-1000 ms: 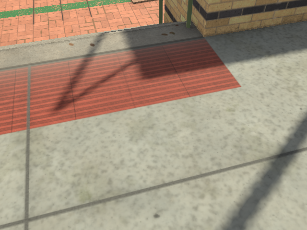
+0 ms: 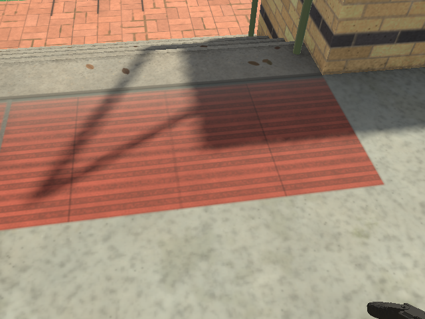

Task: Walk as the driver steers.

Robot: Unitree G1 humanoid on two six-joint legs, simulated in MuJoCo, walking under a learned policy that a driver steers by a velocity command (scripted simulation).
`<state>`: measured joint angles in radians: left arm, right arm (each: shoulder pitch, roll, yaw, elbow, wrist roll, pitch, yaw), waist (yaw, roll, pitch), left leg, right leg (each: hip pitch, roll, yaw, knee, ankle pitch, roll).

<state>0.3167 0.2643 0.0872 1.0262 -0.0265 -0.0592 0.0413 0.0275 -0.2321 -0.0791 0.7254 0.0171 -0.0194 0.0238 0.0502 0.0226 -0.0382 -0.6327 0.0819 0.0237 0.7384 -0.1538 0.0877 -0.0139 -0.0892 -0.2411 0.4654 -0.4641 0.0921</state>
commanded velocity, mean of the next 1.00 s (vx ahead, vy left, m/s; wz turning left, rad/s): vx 0.50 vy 0.00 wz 0.54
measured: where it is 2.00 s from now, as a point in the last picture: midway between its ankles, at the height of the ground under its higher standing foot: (117, 181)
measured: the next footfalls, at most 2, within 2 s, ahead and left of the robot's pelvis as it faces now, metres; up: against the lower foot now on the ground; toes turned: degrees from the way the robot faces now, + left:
left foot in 0.02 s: +0.17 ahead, +0.11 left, +0.00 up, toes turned +5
right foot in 0.54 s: +0.47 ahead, -0.01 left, +0.00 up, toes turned +25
